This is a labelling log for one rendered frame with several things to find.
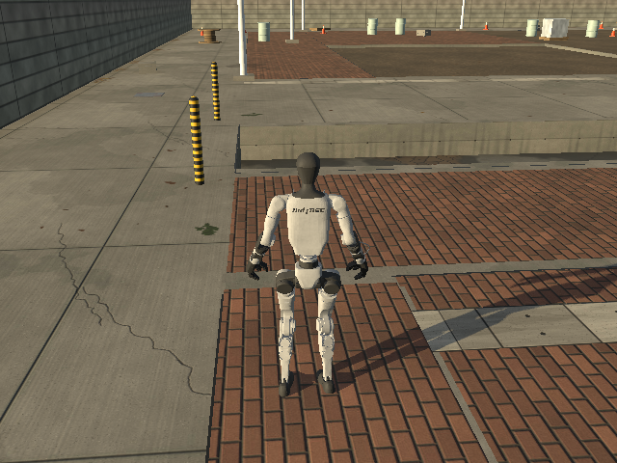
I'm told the robot right hand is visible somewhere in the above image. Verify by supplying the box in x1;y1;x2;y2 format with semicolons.
346;259;368;280

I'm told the left robot upper arm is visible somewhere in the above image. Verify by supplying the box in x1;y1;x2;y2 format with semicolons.
260;194;288;247

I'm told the left robot shin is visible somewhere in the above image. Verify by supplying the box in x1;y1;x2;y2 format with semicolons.
279;318;293;383

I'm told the left robot thigh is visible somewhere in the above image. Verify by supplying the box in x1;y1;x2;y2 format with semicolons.
276;269;296;336

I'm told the right robot upper arm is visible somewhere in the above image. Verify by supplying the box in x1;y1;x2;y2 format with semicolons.
329;194;357;246

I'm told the robot left hand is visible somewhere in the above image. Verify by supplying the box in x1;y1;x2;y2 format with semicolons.
246;259;268;280

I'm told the left robot forearm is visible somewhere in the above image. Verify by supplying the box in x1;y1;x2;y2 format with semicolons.
250;232;269;264

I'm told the right robot forearm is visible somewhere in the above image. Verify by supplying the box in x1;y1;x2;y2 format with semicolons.
347;231;365;264

